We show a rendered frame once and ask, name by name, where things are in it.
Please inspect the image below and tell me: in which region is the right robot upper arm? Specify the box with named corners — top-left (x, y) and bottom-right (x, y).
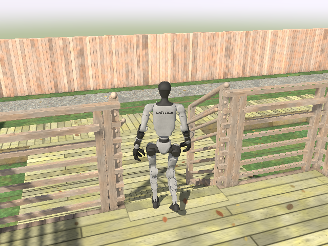
top-left (175, 104), bottom-right (188, 132)

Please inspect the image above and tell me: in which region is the robot right foot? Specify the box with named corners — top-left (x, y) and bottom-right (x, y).
top-left (169, 203), bottom-right (180, 211)

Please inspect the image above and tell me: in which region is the left robot hand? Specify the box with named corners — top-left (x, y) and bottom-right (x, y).
top-left (133, 148), bottom-right (145, 161)

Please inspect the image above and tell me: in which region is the right robot shin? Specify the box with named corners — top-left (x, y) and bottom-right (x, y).
top-left (168, 170), bottom-right (177, 205)

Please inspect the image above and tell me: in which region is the right robot hand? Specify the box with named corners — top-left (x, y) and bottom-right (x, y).
top-left (180, 141), bottom-right (191, 152)

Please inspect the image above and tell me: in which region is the robot right forearm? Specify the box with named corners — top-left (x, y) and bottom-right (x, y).
top-left (182, 124), bottom-right (191, 144)

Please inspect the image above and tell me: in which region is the left robot upper arm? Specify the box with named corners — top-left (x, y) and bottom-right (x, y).
top-left (139, 104), bottom-right (154, 132)

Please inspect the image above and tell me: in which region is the robot left forearm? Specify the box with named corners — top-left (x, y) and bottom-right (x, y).
top-left (134, 124), bottom-right (145, 149)

